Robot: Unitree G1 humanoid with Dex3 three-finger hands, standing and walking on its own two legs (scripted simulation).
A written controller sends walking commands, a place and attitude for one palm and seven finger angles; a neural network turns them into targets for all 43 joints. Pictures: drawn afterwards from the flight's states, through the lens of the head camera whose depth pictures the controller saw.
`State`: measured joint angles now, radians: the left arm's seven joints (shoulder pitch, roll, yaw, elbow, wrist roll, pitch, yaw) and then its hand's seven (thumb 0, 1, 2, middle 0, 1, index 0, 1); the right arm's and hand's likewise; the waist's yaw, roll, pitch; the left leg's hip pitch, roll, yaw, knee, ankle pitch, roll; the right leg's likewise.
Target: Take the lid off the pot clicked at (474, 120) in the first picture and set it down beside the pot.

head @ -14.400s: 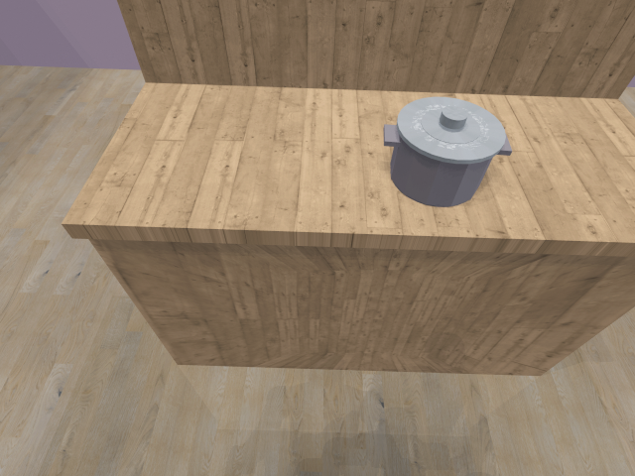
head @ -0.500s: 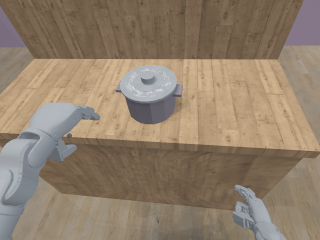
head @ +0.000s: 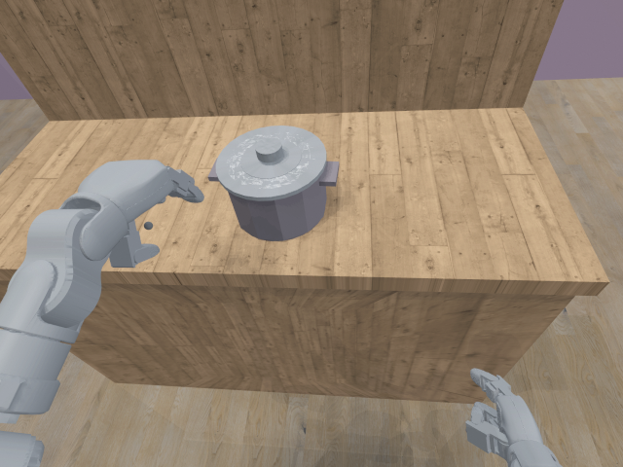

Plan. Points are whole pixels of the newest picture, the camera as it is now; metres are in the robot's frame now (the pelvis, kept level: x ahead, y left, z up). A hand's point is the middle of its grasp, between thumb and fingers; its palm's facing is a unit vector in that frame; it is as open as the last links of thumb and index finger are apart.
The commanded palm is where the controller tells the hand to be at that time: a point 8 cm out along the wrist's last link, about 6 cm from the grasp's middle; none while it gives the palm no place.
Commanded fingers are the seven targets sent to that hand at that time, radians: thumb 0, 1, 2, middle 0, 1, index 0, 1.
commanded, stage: move the open hand above the knob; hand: left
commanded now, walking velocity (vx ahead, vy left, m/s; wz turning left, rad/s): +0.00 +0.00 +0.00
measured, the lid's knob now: (269, 150) +0.56 +0.13 +0.10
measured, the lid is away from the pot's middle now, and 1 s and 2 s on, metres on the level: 0.00 0.00 0.00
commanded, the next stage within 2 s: lower the open fingers around the knob in 2.00 s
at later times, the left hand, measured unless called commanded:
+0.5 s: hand (201, 187) +0.41 +0.18 +0.15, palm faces -0.24 -0.05 -0.97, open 10.4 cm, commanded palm +0.40 +0.18 +0.23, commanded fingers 0.00 -0.33 1.44 -0.82 -0.08 -0.82 -0.08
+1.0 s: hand (238, 155) +0.47 +0.15 +0.16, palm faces -0.27 -0.04 -0.96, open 10.4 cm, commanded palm +0.47 +0.15 +0.23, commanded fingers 0.00 -0.33 1.44 -0.82 -0.08 -0.82 -0.08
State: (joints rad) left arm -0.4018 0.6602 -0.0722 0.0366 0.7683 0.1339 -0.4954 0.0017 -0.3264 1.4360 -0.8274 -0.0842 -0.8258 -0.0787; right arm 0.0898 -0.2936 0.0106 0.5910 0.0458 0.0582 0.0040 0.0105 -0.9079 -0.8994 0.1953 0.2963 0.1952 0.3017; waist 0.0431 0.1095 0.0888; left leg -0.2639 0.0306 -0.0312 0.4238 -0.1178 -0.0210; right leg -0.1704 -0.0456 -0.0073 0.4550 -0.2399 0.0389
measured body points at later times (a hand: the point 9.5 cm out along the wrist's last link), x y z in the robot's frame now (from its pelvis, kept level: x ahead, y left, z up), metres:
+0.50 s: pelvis +0.02 +0.00 +0.00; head +0.05 -0.04 +0.45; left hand +0.42 +0.18 +0.21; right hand +0.20 -0.23 -0.11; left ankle +0.07 +0.14 -0.74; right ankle +0.01 -0.15 -0.74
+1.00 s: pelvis +0.03 +0.00 +0.00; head +0.06 -0.04 +0.45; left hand +0.47 +0.15 +0.21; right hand +0.17 -0.25 -0.13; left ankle +0.07 +0.14 -0.74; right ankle +0.01 -0.15 -0.74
